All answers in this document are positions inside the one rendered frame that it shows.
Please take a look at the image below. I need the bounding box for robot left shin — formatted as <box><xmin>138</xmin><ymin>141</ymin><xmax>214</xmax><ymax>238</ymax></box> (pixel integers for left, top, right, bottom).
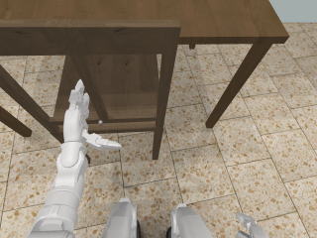
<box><xmin>119</xmin><ymin>197</ymin><xmax>137</xmax><ymax>238</ymax></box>

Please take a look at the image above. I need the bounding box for right robot hand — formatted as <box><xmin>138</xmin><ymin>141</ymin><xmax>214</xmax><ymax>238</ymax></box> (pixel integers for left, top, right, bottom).
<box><xmin>235</xmin><ymin>211</ymin><xmax>268</xmax><ymax>238</ymax></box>

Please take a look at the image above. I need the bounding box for left robot hand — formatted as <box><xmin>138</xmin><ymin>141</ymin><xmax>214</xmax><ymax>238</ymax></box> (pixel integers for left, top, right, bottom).
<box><xmin>63</xmin><ymin>79</ymin><xmax>122</xmax><ymax>151</ymax></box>

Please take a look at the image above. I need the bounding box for table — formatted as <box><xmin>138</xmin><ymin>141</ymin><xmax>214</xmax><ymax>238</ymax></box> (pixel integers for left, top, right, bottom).
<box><xmin>0</xmin><ymin>0</ymin><xmax>290</xmax><ymax>138</ymax></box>

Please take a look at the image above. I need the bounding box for robot shin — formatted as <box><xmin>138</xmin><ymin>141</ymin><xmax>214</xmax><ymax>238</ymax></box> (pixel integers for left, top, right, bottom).
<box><xmin>119</xmin><ymin>197</ymin><xmax>137</xmax><ymax>238</ymax></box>
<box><xmin>171</xmin><ymin>203</ymin><xmax>186</xmax><ymax>238</ymax></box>

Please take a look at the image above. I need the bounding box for robot right shin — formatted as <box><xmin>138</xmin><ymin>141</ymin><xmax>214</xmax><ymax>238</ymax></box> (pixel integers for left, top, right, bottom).
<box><xmin>171</xmin><ymin>203</ymin><xmax>186</xmax><ymax>238</ymax></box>

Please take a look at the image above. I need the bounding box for robot left forearm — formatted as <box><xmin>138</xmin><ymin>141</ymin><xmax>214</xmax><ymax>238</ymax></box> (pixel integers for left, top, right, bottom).
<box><xmin>25</xmin><ymin>141</ymin><xmax>88</xmax><ymax>238</ymax></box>

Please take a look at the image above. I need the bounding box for chair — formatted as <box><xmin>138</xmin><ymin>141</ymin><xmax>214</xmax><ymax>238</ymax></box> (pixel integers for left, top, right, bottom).
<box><xmin>0</xmin><ymin>19</ymin><xmax>181</xmax><ymax>165</ymax></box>

